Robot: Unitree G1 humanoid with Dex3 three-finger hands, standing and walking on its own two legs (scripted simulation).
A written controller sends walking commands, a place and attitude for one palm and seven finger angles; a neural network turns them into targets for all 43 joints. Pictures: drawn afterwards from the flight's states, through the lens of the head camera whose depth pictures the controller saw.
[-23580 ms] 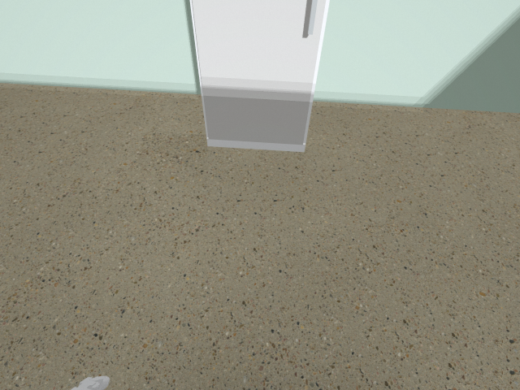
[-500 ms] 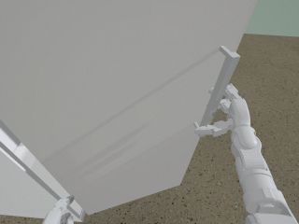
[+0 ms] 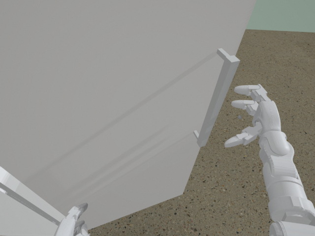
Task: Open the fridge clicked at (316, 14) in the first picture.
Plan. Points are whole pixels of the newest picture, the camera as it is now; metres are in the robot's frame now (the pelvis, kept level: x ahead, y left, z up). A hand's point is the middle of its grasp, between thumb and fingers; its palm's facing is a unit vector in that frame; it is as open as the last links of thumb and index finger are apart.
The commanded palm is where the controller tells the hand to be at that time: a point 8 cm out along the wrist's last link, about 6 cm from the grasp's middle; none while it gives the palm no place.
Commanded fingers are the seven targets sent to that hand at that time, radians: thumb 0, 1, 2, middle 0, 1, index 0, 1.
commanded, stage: slip the hand off the handle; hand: right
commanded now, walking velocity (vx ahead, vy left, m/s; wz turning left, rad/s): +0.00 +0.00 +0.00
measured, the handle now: (209, 106) +0.42 -0.10 +0.12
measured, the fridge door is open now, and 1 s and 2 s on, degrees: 68 68 68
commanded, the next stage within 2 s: draw the hand back to the body in 1.14 s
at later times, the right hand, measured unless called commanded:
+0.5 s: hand (253, 117) +0.40 -0.21 +0.11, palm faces -0.04 +0.98 -0.18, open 14.6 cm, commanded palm +0.36 -0.25 +0.12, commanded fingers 0.00 0.55 -0.20 0.25 1.15 0.25 1.15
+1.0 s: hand (275, 155) +0.29 -0.23 +0.11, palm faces +0.01 +0.98 -0.19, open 14.6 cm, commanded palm +0.27 -0.28 +0.12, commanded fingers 0.00 0.55 -0.20 0.25 1.15 0.25 1.15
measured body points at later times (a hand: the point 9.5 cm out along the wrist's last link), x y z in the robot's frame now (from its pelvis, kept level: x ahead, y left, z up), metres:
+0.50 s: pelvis +0.00 -0.02 -0.01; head +0.02 -0.02 +0.44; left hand +0.09 +0.24 -0.11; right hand +0.40 -0.26 +0.13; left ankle +0.02 +0.12 -0.73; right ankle +0.00 -0.11 -0.73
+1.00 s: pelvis +0.00 +0.00 +0.00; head +0.00 +0.00 +0.45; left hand +0.19 +0.23 -0.07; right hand +0.29 -0.29 +0.12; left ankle +0.02 +0.12 -0.73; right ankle +0.00 -0.11 -0.73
